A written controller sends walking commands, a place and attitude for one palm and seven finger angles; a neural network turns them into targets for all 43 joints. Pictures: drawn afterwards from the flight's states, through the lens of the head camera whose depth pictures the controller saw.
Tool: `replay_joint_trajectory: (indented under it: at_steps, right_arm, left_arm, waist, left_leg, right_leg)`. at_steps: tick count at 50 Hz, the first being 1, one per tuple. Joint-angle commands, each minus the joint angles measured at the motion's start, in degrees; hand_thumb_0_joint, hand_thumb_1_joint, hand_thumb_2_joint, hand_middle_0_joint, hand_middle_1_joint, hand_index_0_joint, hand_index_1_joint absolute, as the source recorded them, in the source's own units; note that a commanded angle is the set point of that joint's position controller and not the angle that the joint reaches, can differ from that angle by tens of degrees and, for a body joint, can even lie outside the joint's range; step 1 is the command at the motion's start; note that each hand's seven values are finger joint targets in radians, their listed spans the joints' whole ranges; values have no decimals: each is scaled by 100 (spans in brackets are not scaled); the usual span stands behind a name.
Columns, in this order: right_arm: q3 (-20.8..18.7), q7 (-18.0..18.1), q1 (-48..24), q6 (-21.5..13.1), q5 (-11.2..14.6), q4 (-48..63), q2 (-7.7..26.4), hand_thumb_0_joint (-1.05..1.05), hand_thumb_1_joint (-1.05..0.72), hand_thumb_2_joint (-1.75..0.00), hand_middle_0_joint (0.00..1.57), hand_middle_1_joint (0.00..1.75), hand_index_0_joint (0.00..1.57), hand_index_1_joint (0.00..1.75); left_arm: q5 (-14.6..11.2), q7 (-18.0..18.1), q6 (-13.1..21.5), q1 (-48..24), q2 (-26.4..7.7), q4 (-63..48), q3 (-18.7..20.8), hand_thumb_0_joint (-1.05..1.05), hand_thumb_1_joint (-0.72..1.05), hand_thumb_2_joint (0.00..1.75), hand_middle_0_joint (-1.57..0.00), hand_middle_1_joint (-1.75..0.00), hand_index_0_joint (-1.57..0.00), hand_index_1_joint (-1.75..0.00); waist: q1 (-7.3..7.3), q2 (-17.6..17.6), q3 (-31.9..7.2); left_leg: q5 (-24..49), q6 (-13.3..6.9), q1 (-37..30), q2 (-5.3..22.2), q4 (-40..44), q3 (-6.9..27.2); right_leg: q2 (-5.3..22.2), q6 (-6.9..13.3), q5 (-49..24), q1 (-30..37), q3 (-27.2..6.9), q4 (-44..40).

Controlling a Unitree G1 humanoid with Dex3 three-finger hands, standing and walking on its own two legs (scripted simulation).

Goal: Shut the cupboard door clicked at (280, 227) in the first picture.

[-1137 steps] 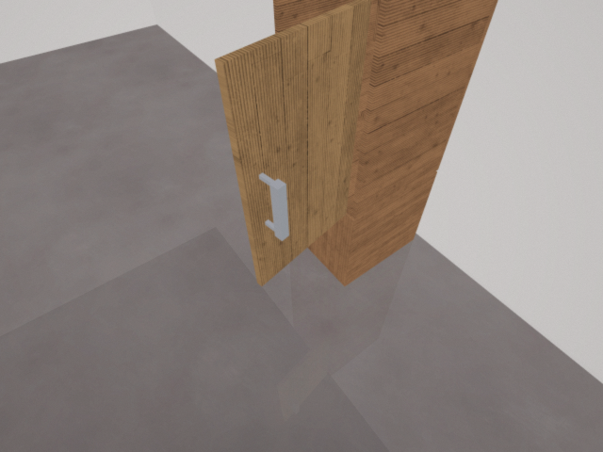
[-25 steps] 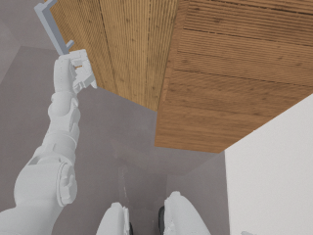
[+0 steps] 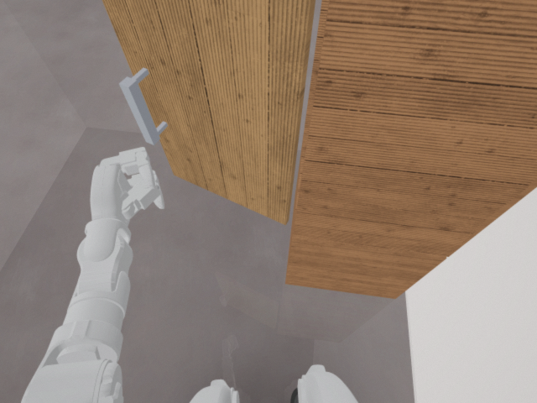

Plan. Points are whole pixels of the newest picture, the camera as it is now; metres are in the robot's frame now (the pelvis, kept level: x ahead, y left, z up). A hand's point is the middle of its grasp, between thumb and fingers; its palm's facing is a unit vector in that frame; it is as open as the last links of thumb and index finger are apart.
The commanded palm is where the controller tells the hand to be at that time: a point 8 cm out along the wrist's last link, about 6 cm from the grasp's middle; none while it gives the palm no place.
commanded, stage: draw the hand back to the body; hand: left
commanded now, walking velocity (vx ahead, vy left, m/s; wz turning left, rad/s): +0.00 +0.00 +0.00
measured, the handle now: (148, 107) +0.66 +0.23 +0.00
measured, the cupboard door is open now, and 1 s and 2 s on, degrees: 71 71 71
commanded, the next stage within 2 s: step back with the hand held close in 1.26 s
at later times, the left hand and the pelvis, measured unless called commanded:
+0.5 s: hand (50, 238) +0.30 +0.23 +0.14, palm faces +0.30 -0.92 -0.27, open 3.5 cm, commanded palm +0.25 +0.27 +0.17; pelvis +0.03 +0.00 +0.06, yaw +2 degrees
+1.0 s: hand out of the picture +0.20 +0.28 +0.23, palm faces +0.52 -0.73 -0.44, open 6.9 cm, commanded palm +0.16 +0.30 +0.24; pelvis +0.03 +0.00 +0.06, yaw +2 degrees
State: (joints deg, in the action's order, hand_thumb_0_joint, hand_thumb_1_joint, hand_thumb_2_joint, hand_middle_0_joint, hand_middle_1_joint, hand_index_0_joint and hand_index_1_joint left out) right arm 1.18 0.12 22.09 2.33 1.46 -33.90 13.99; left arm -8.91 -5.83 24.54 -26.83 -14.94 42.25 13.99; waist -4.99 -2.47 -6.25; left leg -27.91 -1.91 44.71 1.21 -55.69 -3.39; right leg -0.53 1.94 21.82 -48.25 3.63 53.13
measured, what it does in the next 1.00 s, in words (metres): rises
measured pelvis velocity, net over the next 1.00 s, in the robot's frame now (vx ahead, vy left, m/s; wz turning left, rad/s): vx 0.03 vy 0.00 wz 0.04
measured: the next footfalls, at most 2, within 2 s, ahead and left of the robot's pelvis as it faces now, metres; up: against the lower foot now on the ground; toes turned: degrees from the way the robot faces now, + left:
none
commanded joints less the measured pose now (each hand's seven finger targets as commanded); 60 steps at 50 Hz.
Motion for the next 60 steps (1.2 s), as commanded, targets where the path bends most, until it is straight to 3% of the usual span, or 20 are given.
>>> replay_joint_trajectory:
  at_steps: [1,5,8,9,10,11,12,14,15,18,21,23,28,34,40,43,48,52,56,60]
  right_arm:
    - [-351,155,-74,-352,61,641,837,0,-90,-90,20,30,20,30]
    - [-335,209,-348,-477,136,754,807,0,-90,-90,20,30,20,30]
    - [-305,243,-538,-583,173,878,789,0,-90,-90,20,30,20,30]
    - [-303,265,-628,-615,184,897,793,0,-90,-90,20,30,20,30]
    - [-364,379,-969,-458,148,964,647,0,-90,-90,20,30,20,30]
    - [-319,443,-1066,-444,143,1072,572,0,-90,-90,20,30,20,30]
    - [-299,495,-1146,-427,128,1037,595,0,-90,-90,20,30,20,30]
    - [-239,595,-1237,-403,124,994,585,0,-90,-90,20,30,20,30]
    - [-218,618,-1312,-423,105,985,558,0,-90,-90,20,30,20,30]
    - [-156,679,-1414,-452,80,921,545,0,-90,-90,20,30,20,30]
    - [-67,657,-1547,-528,43,897,487,0,-90,-90,20,30,20,30]
    - [-67,632,-1563,-565,4,866,492,0,-90,-90,20,30,20,30]
    - [-62,525,-1637,-670,-69,890,470,0,-90,-90,20,30,20,30]
    - [-80,468,-1720,-735,-126,900,425,0,-90,-90,20,30,20,30]
    - [-137,447,-1772,-914,-131,832,398,0,-90,-90,20,30,20,30]
    - [-178,439,-1770,-999,-141,771,416,0,-90,-90,20,30,20,30]
    - [-232,464,-1719,-1059,-105,630,486,0,-90,-90,20,30,20,30]
    - [-238,509,-1775,-1119,-99,631,463,0,-90,-90,20,30,20,30]
    - [-216,528,-1823,-1218,-127,625,423,0,-90,-90,20,30,20,30]
    - [-206,517,-1856,-1248,-117,609,395,0,-90,-90,20,30,20,30]
  left_arm:
    - [-207,-197,279,-1460,-963,-1742,-64,0,90,90,-130,-150,-130,-150]
    - [-417,-465,38,-590,-904,-2279,-108,0,90,90,-127,-147,-127,-147]
    - [-569,-573,-194,-78,-827,-2805,-151,0,90,90,-119,-138,-119,-138]
    - [-591,-581,-250,5,-991,-2985,-12,0,90,90,-116,-135,-116,-135]
    - [130,21,-543,219,-1285,-3340,-278,0,90,90,-113,-132,-113,-132]
    - [175,336,-758,329,-973,-3753,-443,0,90,90,-111,-129,-111,-129]
    - [263,554,-955,656,-906,-3837,-514,0,90,90,-108,-126,-108,-126]
    - [364,852,-1194,862,-1080,-4197,-374,0,90,90,-102,-120,-102,-120]
    - [380,935,-1300,1046,-993,-4402,-448,0,90,90,-100,-117,-100,-117]
    - [443,1098,-1542,1445,-1150,-4705,-272,0,90,90,-92,-108,-92,-108]
    - [509,1149,-1693,1596,-1002,-5097,-343,0,90,90,-83,-99,-83,-99]
    - [511,1167,-1791,2012,-1002,-5197,-285,0,90,90,-78,-93,-78,-93]
    - [534,1181,-1902,2923,-1073,-5934,-33,0,90,90,-64,-78,-64,-78]
    - [526,1233,-1911,3640,-1447,-6754,643,0,90,90,-47,-60,-47,-60]
    - [529,1306,-1813,4394,-1584,-7484,1025,0,90,90,-31,-42,-31,-42]
    - [502,1332,-1759,4963,-1740,-7566,1364,0,90,90,-23,-33,-23,-33]
    - [535,1307,-1698,4692,-1370,-7229,1022,0,90,90,-20,-30,-20,-30]
    - [561,1354,-1598,4518,-1495,-7314,1102,0,90,90,-20,-30,-20,-30]
    - [555,1389,-1517,4616,-1670,-7484,1269,0,90,90,-20,-30,-20,-30]
    - [544,1372,-1501,4677,-1658,-7497,1293,0,90,90,-20,-30,-20,-30]
  waist:
    - [44,51,-1804]
    - [223,-75,-1623]
    - [282,81,-1468]
    - [329,92,-1410]
    - [524,-11,-1637]
    - [421,-72,-1367]
    - [458,-74,-1107]
    - [473,209,-974]
    - [491,36,-852]
    - [553,204,-642]
    - [574,-161,-316]
    - [603,-26,-166]
    - [694,-52,-177]
    - [811,-3,-199]
    - [855,-268,-21]
    - [910,-56,118]
    - [758,177,748]
    - [819,-16,541]
    - [889,-47,329]
    - [888,-227,495]
  left_leg:
    - [1212,36,-826,-142,1209,290]
    - [1566,45,-1263,-130,1499,314]
    - [1839,46,-1534,-112,1684,370]
    - [1852,53,-1609,-95,1752,375]
    - [1929,49,-2013,-145,2044,292]
    - [1910,56,-2160,-124,2202,307]
    - [1924,60,-2286,-76,2341,322]
    - [2132,32,-2562,-39,2579,361]
    - [2249,39,-2708,-33,2681,333]
    - [2531,35,-3032,-27,2965,324]
    - [2734,88,-3460,-28,3247,329]
    - [2863,80,-3558,-15,3352,315]
    - [3585,124,-3880,8,3451,330]
    - [3699,136,-3901,-14,3501,345]
    - [3634,143,-3899,5,3499,324]
    - [3471,116,-3774,14,3501,314]
    - [2566,70,-3646,29,3642,284]
    - [2175,11,-3703,-32,3667,264]
    - [2265,0,-3683,-64,3650,265]
    - [2221,23,-3638,-58,3652,238]
  right_leg:
    - [-25,-85,-1287,2312,-283,-980]
    - [5,-49,-1549,2617,-216,-1160]
    - [10,-56,-1755,2829,-150,-1280]
    - [17,-61,-1760,2867,-146,-1317]
    - [174,-24,-1575,3297,-407,-1622]
    - [194,-39,-1572,3308,-350,-1791]
    - [193,-31,-1552,3357,-308,-1903]
    - [185,-48,-1729,3639,-275,-2122]
    - [206,-41,-1832,3776,-264,-2209]
    - [203,-36,-2054,4171,-228,-2517]
    - [183,-32,-2122,4202,-170,-2777]
    - [179,-28,-2205,4393,-163,-2930]
    - [166,-42,-2656,4733,-144,-3071]
    - [185,-66,-2775,4952,-135,-3110]
    - [186,-94,-2567,4853,-135,-3144]
    - [178,-104,-2479,4821,-138,-3191]
    - [187,-127,-1656,4297,-157,-3377]
    - [209,-117,-1231,4354,-214,-3402]
    - [231,-110,-1367,4587,-243,-3375]
    - [232,-102,-1317,4537,-294,-3450]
